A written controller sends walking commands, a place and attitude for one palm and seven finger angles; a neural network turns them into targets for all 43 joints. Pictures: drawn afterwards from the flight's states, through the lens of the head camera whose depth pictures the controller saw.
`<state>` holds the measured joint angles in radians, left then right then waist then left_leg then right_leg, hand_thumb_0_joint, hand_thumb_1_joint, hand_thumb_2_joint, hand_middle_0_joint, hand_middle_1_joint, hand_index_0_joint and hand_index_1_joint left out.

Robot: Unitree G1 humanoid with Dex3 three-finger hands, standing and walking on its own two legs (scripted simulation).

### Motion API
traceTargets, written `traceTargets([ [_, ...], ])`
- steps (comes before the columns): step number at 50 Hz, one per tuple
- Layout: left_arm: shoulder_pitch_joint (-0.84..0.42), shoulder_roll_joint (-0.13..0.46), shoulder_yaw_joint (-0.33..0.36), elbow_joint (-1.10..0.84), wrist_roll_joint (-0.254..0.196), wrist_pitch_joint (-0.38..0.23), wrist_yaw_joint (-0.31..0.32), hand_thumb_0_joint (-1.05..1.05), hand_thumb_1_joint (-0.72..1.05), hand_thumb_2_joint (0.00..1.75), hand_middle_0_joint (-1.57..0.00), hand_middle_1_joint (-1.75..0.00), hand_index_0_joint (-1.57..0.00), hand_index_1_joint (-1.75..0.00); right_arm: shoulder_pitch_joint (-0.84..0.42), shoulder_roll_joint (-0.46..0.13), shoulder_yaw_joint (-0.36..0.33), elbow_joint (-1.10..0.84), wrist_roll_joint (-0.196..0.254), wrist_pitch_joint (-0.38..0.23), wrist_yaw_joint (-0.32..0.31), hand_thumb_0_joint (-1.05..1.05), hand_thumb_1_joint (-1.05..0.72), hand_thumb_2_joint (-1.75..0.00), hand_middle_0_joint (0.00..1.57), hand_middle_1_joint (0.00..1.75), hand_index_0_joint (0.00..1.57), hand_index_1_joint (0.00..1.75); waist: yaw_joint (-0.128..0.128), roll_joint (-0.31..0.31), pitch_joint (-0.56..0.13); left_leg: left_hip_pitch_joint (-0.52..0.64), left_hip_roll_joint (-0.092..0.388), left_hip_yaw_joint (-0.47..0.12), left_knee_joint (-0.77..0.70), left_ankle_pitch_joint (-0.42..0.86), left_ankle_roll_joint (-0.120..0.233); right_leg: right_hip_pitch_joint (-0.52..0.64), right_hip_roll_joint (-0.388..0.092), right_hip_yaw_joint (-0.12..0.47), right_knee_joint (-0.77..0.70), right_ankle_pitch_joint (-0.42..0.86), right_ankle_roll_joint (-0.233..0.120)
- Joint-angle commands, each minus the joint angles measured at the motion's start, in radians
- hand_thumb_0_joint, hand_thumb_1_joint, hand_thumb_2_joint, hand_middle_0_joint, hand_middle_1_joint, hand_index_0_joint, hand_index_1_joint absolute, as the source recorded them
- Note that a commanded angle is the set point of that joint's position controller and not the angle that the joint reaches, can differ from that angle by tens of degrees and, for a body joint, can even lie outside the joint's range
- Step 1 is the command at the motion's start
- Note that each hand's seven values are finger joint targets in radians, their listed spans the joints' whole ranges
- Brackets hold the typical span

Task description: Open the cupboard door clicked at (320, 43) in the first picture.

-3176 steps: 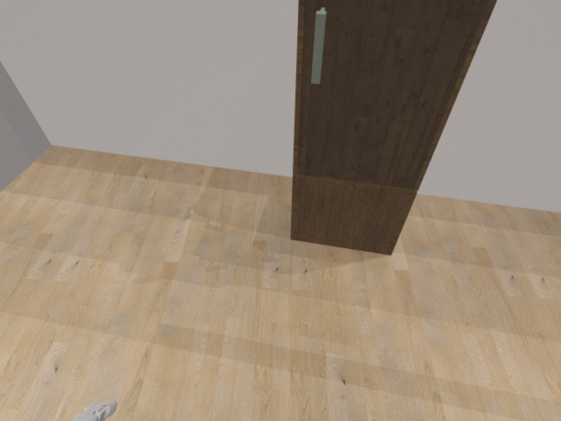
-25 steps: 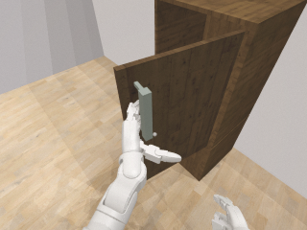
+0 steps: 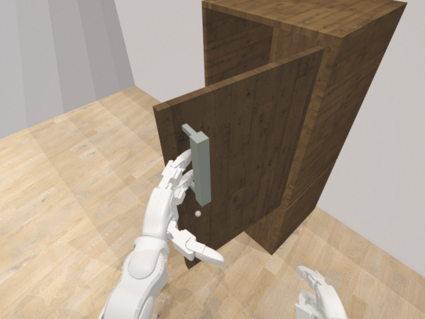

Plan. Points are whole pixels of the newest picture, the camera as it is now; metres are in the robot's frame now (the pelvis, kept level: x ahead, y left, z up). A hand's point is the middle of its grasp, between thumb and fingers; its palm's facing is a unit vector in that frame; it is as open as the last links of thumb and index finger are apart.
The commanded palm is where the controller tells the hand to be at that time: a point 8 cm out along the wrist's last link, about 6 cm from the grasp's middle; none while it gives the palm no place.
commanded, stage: slide the hand sideways off the handle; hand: left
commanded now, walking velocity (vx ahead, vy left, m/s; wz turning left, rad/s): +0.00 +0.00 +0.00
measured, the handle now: (195, 166) +0.36 +0.06 +0.13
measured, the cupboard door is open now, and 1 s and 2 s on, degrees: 82 82 82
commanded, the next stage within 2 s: draw the hand back to the body in 0.62 s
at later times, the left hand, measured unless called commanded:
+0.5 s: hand (161, 233) +0.23 +0.10 +0.11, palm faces -0.02 -1.00 -0.04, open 16.3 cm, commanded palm +0.19 +0.15 +0.12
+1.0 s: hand (134, 239) +0.20 +0.13 +0.13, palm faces +0.00 -1.00 -0.07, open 16.3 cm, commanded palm +0.17 +0.19 +0.13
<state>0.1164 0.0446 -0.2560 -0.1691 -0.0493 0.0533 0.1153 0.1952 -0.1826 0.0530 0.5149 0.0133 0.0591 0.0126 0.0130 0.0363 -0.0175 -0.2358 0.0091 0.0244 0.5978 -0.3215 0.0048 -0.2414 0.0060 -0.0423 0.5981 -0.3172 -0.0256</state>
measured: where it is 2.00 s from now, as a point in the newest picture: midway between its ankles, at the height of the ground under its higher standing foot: outside the picture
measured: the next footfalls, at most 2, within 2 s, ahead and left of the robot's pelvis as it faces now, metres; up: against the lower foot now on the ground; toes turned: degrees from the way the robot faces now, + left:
none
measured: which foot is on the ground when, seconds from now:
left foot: down 0.00-1.00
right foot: down 0.00-1.00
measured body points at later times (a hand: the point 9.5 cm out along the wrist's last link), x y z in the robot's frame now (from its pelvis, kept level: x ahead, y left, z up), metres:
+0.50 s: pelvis +0.02 -0.01 +0.00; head +0.00 -0.03 +0.45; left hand +0.22 +0.16 +0.11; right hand +0.22 -0.21 -0.07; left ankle +0.00 +0.12 -0.73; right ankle +0.01 -0.10 -0.73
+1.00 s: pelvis +0.01 +0.00 -0.01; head -0.01 -0.03 +0.44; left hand +0.20 +0.19 +0.14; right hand +0.20 -0.21 -0.07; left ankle +0.00 +0.12 -0.73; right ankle +0.01 -0.10 -0.73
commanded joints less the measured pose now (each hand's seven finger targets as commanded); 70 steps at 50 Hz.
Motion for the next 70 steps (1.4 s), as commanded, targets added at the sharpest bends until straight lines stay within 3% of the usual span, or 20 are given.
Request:
traceTargets([
  [1,-0.168,0.001,0.058,-0.304,-0.023,-0.054,-0.021,0.0,-0.5,0.3,-0.15,-0.3,-0.15,-0.3,-0.179,-0.08,-0.027,-0.193,0.006,-0.058,-0.017,0.0,-0.9,-0.9,0.2,0.3,0.2,0.3,0.016,-0.082,-0.126,0.04,-0.016,-0.014,-0.083,0.135,0.022,0.023,-0.003,0.015,-0.134,0.142,-0.004],
  [11,-0.023,0.031,0.071,-0.386,-0.033,-0.07,-0.079,0.0,-0.5,0.3,-0.15,-0.3,-0.15,-0.3,-0.143,-0.092,-0.031,-0.195,0.007,-0.097,-0.024,0.0,-0.9,-0.9,0.2,0.3,0.2,0.3,0.004,-0.065,-0.138,0.049,-0.015,-0.022,-0.063,0.193,0.022,0.015,0.001,-0.002,-0.091,0.242,0.0],
  [16,0.117,0.091,0.146,-0.429,-0.052,-0.075,-0.109,0.0,-0.5,0.3,-0.15,-0.3,-0.15,-0.3,-0.129,-0.096,-0.033,-0.205,0.008,-0.108,-0.026,0.0,-0.9,-0.9,0.2,0.3,0.2,0.3,0.019,-0.093,-0.162,0.028,-0.016,-0.014,-0.047,0.239,0.024,0.047,-0.003,0.002,-0.07,0.333,0.006],
  [19,0.157,0.112,0.169,-0.435,-0.06,-0.08,-0.126,0.0,-0.5,0.3,-0.15,-0.3,-0.15,-0.3,-0.126,-0.1,-0.031,-0.205,0.01,-0.118,-0.032,0.0,-0.9,-0.9,0.2,0.3,0.2,0.3,0.013,-0.098,-0.11,0.01,-0.015,-0.014,-0.036,0.227,0.026,0.024,-0.002,0.008,-0.076,0.33,0.011],
  [23,0.18,0.142,0.214,-0.479,-0.088,-0.105,-0.158,0.0,-0.5,0.3,-0.15,-0.3,-0.15,-0.3,-0.115,-0.105,-0.033,-0.207,0.014,-0.14,-0.043,0.0,-0.9,-0.9,0.2,0.3,0.2,0.3,0.011,-0.071,-0.121,-0.002,-0.019,-0.014,-0.024,0.215,0.025,0.017,-0.004,0.014,-0.069,0.316,0.015],
  [26,0.196,0.125,0.186,-0.526,-0.104,-0.131,-0.183,0.0,-0.5,0.3,-0.15,-0.3,-0.15,-0.3,-0.101,-0.105,-0.036,-0.208,0.015,-0.175,-0.046,0.0,-0.9,-0.9,0.2,0.3,0.2,0.3,0.005,-0.023,-0.137,0.011,-0.019,-0.021,-0.012,0.222,0.026,0.0,-0.003,0.006,-0.058,0.308,0.013],
  [29,0.296,0.155,0.219,-0.517,-0.122,-0.145,-0.21,0.0,-0.5,0.3,-0.15,-0.3,-0.15,-0.3,-0.079,-0.115,-0.04,-0.203,0.018,-0.197,-0.046,0.0,-0.9,-0.9,0.2,0.3,0.2,0.3,0.012,-0.049,-0.141,-0.009,-0.019,-0.026,-0.001,0.236,0.025,0.006,-0.003,0.002,-0.044,0.338,0.015],
  [33,0.24,0.138,0.195,-0.492,-0.122,-0.137,-0.221,0.0,-0.5,0.3,-0.15,-0.3,-0.15,-0.3,-0.073,-0.122,-0.04,-0.2,0.018,-0.218,-0.054,0.0,-0.9,-0.9,0.2,0.3,0.2,0.3,-0.011,-0.091,-0.085,-0.047,-0.022,-0.035,0.008,0.172,0.027,-0.052,-0.007,0.01,-0.057,0.254,0.024],
  [34,0.24,0.165,0.221,-0.47,-0.117,-0.132,-0.213,0.0,-0.5,0.3,-0.15,-0.3,-0.15,-0.3,-0.073,-0.128,-0.042,-0.19,0.017,-0.221,-0.058,0.0,-0.9,-0.9,0.2,0.3,0.2,0.3,-0.006,-0.095,-0.067,-0.055,-0.021,-0.035,0.009,0.155,0.026,-0.057,-0.007,0.016,-0.066,0.216,0.021],
  [36,0.227,0.145,0.206,-0.483,-0.108,-0.131,-0.202,0.0,-0.5,0.3,-0.15,-0.3,-0.15,-0.3,-0.081,-0.123,-0.041,-0.201,0.017,-0.228,-0.058,0.0,-0.9,-0.9,0.2,0.3,0.2,0.3,0.001,-0.08,-0.086,-0.052,-0.024,-0.035,0.005,0.142,0.027,-0.059,-0.008,0.012,-0.058,0.181,0.018],
  [39,0.263,0.215,0.288,-0.515,-0.11,-0.136,-0.185,0.0,-0.5,0.3,-0.15,-0.3,-0.15,-0.3,-0.073,-0.124,-0.042,-0.197,0.016,-0.232,-0.059,0.0,-0.9,-0.9,0.2,0.3,0.2,0.3,0.028,-0.055,-0.148,-0.043,-0.023,-0.032,0.0,0.173,0.025,-0.015,-0.007,0.008,-0.043,0.211,0.011],
  [40,0.258,0.193,0.272,-0.532,-0.114,-0.137,-0.187,0.0,-0.5,0.3,-0.15,-0.3,-0.15,-0.3,-0.083,-0.117,-0.037,-0.206,0.017,-0.234,-0.059,0.0,-0.9,-0.9,0.2,0.3,0.2,0.3,0.028,-0.05,-0.161,-0.041,-0.026,-0.028,0.001,0.178,0.027,-0.006,-0.01,0.011,-0.041,0.224,0.013],
  [44,0.256,0.237,0.333,-0.518,-0.142,-0.137,-0.201,0.0,-0.5,0.3,-0.15,-0.3,-0.15,-0.3,-0.087,-0.124,-0.034,-0.19,0.023,-0.243,-0.066,0.0,-0.9,-0.9,0.2,0.3,0.2,0.3,0.025,-0.063,-0.119,-0.058,-0.022,-0.028,-0.001,0.161,0.025,-0.01,-0.007,0.017,-0.064,0.209,0.015],
  [48,0.246,0.204,0.301,-0.519,-0.17,-0.113,-0.241,0.0,-0.5,0.3,-0.15,-0.3,-0.15,-0.3,-0.089,-0.13,-0.031,-0.188,0.032,-0.26,-0.071,0.0,-0.9,-0.9,0.2,0.3,0.2,0.3,0.013,-0.022,-0.076,-0.046,-0.02,-0.034,-0.02,0.132,0.025,-0.042,0.0,0.002,-0.081,0.164,0.016],
  [53,0.255,0.279,0.398,-0.496,-0.191,-0.068,-0.27,0.0,-0.5,0.3,-0.15,-0.3,-0.15,-0.3,-0.094,-0.14,-0.032,-0.174,0.032,-0.27,-0.087,0.0,-0.9,-0.9,0.2,0.3,0.2,0.3,0.026,-0.075,-0.075,-0.052,-0.02,-0.04,-0.032,0.115,0.027,-0.022,-0.007,0.012,-0.108,0.118,0.02],
  [61,0.194,0.318,0.48,-0.509,-0.242,-0.076,-0.302,0.0,-0.32,0.37,-0.16,-0.3,-0.16,-0.3,-0.106,-0.145,-0.028,-0.155,0.038,-0.298,-0.099,0.0,-0.9,-0.9,0.2,0.3,0.2,0.3,0.027,-0.021,-0.079,-0.015,-0.023,-0.048,-0.053,0.126,0.023,-0.012,0.001,-0.004,-0.123,0.118,0.016],
  [62,0.153,0.414,0.471,-0.593,-0.088,-0.125,-0.163,0.0,-0.29,0.39,-0.16,-0.3,-0.16,-0.3,-0.124,-0.123,-0.027,-0.154,0.018,-0.294,-0.113,0.0,-0.9,-0.9,0.2,0.3,0.2,0.3,0.045,0.016,-0.03,-0.025,-0.017,-0.044,-0.09,0.103,0.019,-0.002,-0.015,0.035,-0.177,0.088,0.007],
  [63,0.26,0.345,0.457,-0.508,-0.074,-0.129,-0.104,0.0,-0.26,0.4,-0.16,-0.3,-0.16,-0.3,-0.104,-0.116,-0.024,-0.137,0.005,-0.291,-0.117,0.0,-0.9,-0.9,0.2,0.3,0.2,0.3,0.034,-0.014,0.018,-0.021,-0.016,-0.044,-0.099,0.087,0.015,-0.018,-0.019,0.026,-0.2,0.053,0.006],
  [65,0.295,0.311,0.429,-0.481,-0.051,-0.133,-0.065,0.0,-0.18,0.43,-0.16,-0.3,-0.16,-0.3,-0.109,-0.119,-0.025,-0.126,0.003,-0.282,-0.112,0.0,-0.9,-0.9,0.2,0.3,0.2,0.3,0.028,-0.028,0.043,-0.008,-0.01,-0.044,-0.114,0.077,0.015,-0.019,-0.02,0.024,-0.218,0.026,0.007],
  [70,0.282,0.353,0.464,-0.502,-0.015,-0.177,-0.009,0.0,-0.01,0.51,-0.17,-0.3,-0.17,-0.3,-0.114,-0.129,-0.036,-0.102,-0.008,-0.264,-0.108,0.0,-0.9,-0.9,0.2,0.3,0.2,0.3,0.032,0.027,-0.024,0.054,-0.004,-0.041,-0.173,0.114,0.016,0.063,-0.019,0.018,-0.224,0.073,0.004],
])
